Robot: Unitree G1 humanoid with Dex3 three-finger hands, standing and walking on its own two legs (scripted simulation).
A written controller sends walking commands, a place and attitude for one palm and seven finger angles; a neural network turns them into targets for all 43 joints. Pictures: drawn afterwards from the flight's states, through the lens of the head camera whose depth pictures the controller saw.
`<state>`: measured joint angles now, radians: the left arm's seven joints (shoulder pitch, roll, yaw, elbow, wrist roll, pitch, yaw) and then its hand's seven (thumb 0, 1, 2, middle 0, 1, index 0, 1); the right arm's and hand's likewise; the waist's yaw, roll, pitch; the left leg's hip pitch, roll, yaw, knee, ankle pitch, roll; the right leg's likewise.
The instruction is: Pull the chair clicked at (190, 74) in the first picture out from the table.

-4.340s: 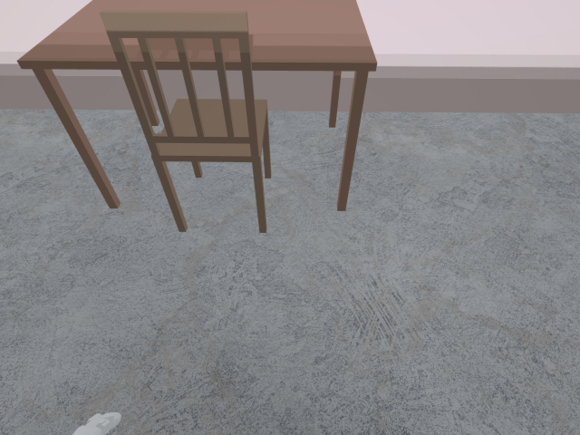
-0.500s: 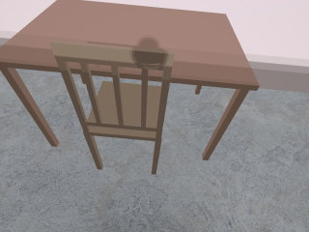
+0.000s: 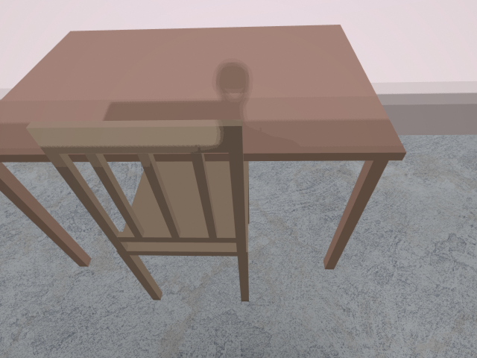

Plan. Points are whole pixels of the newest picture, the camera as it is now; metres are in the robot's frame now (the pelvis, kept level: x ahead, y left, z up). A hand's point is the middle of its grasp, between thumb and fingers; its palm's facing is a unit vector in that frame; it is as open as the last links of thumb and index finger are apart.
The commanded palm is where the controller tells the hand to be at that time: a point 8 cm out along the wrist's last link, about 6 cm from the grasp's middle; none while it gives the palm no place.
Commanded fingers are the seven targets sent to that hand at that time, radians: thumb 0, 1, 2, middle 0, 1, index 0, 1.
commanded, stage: come to a stop and stand still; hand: left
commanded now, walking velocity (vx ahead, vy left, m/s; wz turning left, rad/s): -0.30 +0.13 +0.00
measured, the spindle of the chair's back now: (162, 199) +0.47 +0.21 -0.08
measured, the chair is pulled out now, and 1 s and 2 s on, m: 0.00 0.00 0.00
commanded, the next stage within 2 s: look again from close up in 1.46 s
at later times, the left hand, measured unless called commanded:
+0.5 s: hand out of the picture -0.02 +0.29 -0.18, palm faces +0.01 -0.97 -0.26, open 7.4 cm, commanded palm none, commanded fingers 0.00 0.90 0.90 -0.20 -0.30 -0.20 -0.30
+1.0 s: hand out of the picture -0.02 +0.24 -0.17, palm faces +0.02 -0.98 -0.19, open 7.4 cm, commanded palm none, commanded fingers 0.00 0.90 0.90 -0.20 -0.30 -0.20 -0.30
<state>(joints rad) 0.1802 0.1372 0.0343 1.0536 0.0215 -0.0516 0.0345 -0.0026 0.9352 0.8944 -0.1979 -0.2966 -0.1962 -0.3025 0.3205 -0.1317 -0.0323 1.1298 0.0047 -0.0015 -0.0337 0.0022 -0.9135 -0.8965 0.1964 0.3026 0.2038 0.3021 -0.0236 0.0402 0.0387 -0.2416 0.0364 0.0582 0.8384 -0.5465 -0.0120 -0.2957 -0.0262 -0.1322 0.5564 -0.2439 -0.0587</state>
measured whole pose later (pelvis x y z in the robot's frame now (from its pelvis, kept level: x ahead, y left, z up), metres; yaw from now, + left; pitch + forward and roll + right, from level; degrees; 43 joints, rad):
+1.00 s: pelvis -0.02 +0.07 +0.00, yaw +0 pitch -1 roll +1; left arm 0.34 0.14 -0.01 1.02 0.02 0.00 0.03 0.01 0.90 0.89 -0.20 -0.30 -0.20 -0.30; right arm 0.27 -0.17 -0.03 1.02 -0.01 0.00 -0.01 0.00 -0.92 -0.90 0.20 0.30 0.20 0.30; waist 0.00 0.00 0.04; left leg -0.21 -0.04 0.06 0.52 -0.30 0.04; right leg -0.32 -0.05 0.04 0.52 -0.19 0.05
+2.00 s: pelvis +0.01 +0.05 +0.01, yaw -1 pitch -2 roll +0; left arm 0.32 0.12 -0.01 1.12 0.02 -0.02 0.04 0.01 0.91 0.89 -0.20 -0.30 -0.20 -0.30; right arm 0.29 -0.12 -0.01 1.15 0.00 -0.01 -0.02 0.00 -0.91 -0.90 0.20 0.30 0.20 0.30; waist 0.00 0.00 0.04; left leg -0.11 -0.01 0.06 0.41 -0.28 0.01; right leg -0.24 -0.02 0.04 0.44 -0.18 0.02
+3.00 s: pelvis -0.01 +0.04 -0.09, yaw +5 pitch +16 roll -2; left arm 0.56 0.22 0.14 -0.04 -0.23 -0.60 -0.21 0.02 0.42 0.69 -0.15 -0.22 -0.15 -0.23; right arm 0.10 -0.25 -0.05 0.49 0.00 -0.25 0.00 0.01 -0.91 -0.90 0.19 0.30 0.20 0.30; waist 0.05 -0.03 -0.12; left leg -0.89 0.01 -0.09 1.25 -0.63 -0.02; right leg -0.94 -0.03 -0.09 1.17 -0.51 -0.01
